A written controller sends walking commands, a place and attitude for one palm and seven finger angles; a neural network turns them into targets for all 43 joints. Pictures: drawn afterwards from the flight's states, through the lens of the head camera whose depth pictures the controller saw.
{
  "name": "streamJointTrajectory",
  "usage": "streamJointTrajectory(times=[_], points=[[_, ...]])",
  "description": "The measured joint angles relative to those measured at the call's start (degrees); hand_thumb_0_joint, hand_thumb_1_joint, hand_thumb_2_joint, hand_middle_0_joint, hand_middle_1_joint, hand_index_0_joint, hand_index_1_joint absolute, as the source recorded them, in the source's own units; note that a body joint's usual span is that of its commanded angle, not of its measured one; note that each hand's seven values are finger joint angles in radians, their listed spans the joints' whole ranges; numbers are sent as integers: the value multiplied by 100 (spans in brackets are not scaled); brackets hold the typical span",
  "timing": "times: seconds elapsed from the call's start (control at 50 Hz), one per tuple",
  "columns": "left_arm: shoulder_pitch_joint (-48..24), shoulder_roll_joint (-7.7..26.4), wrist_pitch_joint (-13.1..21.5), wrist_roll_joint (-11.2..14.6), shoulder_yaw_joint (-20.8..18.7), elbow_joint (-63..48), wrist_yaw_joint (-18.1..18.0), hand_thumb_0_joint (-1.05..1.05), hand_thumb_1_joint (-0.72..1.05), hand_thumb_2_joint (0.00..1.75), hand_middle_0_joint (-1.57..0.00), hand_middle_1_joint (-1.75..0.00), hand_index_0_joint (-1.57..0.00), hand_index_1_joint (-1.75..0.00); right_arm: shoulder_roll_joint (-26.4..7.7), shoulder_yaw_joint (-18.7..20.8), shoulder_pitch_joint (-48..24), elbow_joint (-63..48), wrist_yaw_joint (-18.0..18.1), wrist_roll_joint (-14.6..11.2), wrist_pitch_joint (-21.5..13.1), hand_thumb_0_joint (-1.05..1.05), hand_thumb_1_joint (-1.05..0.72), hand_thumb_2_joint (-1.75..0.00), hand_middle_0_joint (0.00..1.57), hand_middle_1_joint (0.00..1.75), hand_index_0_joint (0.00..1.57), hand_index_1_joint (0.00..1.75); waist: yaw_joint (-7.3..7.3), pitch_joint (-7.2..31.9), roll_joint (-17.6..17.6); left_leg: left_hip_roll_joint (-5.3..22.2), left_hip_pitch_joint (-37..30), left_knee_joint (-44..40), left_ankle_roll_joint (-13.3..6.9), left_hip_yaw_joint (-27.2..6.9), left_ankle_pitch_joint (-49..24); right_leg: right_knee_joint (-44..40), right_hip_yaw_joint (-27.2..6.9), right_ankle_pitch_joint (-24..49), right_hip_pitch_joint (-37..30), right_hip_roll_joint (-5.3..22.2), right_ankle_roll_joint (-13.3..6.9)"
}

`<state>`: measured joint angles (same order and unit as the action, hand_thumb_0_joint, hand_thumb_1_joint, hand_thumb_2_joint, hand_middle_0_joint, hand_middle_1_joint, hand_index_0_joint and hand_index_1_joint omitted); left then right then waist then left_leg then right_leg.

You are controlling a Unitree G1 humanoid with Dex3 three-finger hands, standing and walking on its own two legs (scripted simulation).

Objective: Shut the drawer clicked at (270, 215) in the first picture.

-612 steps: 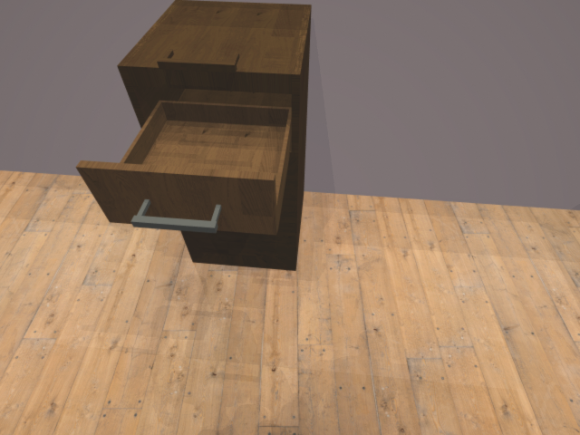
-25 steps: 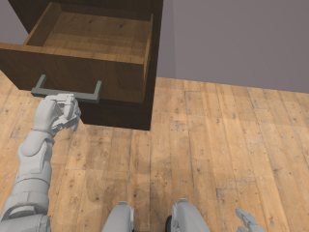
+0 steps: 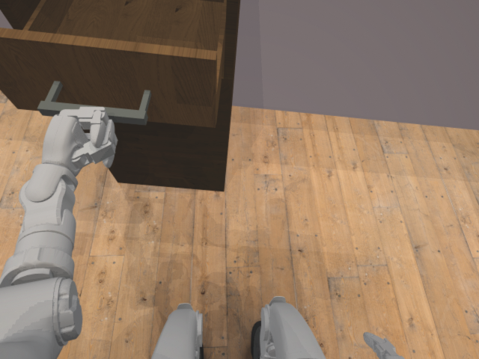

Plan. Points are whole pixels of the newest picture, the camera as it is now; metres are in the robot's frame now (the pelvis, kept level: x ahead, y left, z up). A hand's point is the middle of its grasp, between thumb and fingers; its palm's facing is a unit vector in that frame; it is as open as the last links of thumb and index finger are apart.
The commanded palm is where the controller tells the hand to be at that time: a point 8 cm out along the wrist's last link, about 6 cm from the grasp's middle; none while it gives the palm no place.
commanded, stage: push the drawer shut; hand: left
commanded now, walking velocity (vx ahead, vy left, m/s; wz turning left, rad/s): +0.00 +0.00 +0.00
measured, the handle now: (98, 103) +0.52 +0.24 +0.05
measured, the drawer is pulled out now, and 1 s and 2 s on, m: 0.14 0.02 0.00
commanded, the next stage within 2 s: pull the fist back off the drawer in 1.56 s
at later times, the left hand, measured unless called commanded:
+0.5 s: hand (117, 114) +0.50 +0.20 +0.04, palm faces -0.10 -0.99 -0.03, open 3.3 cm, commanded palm +0.51 +0.24 +0.05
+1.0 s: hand (125, 86) +0.56 +0.20 +0.05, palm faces -0.09 -1.00 -0.04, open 3.4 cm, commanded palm +0.57 +0.22 +0.05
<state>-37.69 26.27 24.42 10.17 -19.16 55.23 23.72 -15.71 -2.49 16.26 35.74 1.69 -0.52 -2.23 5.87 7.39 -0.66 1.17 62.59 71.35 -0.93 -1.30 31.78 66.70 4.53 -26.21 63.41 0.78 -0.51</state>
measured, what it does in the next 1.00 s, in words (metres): stands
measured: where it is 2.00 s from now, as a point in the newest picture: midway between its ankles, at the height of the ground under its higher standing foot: outside the picture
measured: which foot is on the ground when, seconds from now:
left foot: down 0.00-1.00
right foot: down 0.00-1.00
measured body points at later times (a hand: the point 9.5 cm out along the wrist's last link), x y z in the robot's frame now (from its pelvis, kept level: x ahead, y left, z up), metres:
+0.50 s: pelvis +0.00 +0.01 -0.01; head +0.15 +0.03 +0.41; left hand +0.50 +0.26 +0.05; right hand +0.02 -0.27 -0.12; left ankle +0.01 +0.11 -0.63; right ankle +0.05 -0.12 -0.63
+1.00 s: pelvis +0.00 +0.01 -0.02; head +0.18 +0.04 +0.39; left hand +0.56 +0.25 +0.05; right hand -0.02 -0.26 -0.12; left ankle +0.01 +0.11 -0.63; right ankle +0.05 -0.12 -0.63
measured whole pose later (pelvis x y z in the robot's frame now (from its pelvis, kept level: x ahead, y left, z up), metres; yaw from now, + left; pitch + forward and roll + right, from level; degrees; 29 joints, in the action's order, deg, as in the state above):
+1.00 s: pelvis +0.00 +0.01 -0.02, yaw -2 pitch +30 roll -6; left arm -63.9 40.0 19.8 1.0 -23.9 72.3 19.8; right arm -16.0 -5.2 20.1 35.6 -0.2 2.5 1.8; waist 14.6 6.3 -2.2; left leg 2.2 74.2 76.2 -1.6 -2.6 32.4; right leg 68.6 5.6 -25.2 73.6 -0.4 0.1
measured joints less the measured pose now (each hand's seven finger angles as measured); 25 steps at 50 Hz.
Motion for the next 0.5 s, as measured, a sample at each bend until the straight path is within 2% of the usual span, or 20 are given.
streamJointTrajectory(times=[0.32, 0.5], points=[[-888, 478, -81, -250, -285, 698, -33, 3, 78, 90, -140, -160, -140, -160, -36, -75, 165, 10, -58, 90, 148, 1, -90, -90, 20, 30, 21, 30, 303, -32, -41, 62, 403, 200, -22, -6, 22, 106, 1, 49, 380, -61, 14], [-1246, 631, -150, -388, -367, 915, -141, 5, 78, 90, -140, -160, -140, -160, -42, -103, 262, 22, -100, 142, 243, 1, -90, -90, 20, 30, 21, 30, 426, -54, -69, 74, 531, 229, -44, -8, 20, 87, 2, 79, 488, -76, 37]])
